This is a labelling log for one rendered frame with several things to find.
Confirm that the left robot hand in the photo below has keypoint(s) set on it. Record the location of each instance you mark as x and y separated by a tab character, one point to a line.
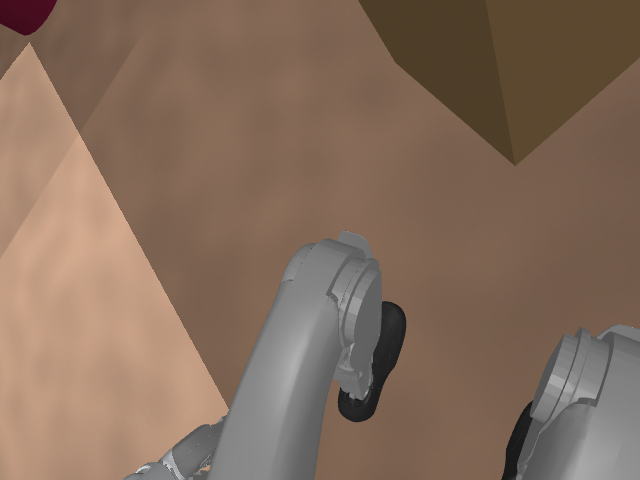
193	452

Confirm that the left robot foot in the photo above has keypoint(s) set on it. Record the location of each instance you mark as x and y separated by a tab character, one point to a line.
385	356

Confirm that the right robot foot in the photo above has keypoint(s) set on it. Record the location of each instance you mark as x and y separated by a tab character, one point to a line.
516	442

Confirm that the left robot arm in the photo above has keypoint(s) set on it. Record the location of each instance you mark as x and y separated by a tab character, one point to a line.
151	471

